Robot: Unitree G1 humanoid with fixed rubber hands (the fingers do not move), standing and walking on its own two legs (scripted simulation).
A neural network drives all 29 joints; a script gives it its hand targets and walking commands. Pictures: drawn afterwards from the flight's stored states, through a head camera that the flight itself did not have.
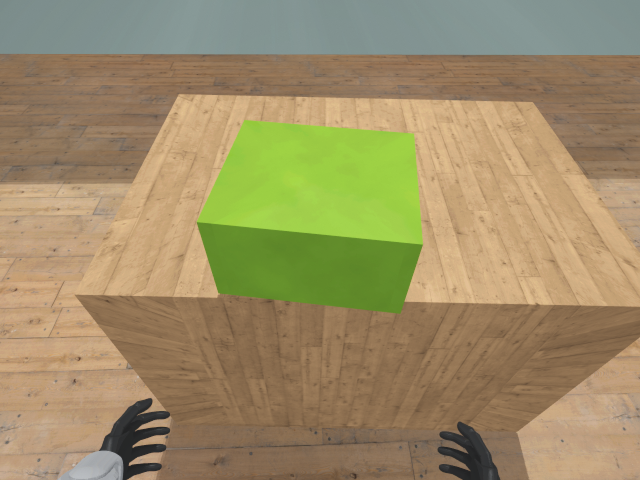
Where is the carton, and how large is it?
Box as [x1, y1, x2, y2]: [197, 120, 422, 313]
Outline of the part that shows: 244,120 197,220 199,231 218,292 400,313 422,245 413,134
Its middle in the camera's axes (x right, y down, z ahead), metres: +0.00 -0.05 +0.68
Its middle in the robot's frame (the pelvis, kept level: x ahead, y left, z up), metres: +0.54 +0.04 +0.00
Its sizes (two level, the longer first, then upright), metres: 0.312 0.270 0.174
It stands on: a pedestal, 0.70 m high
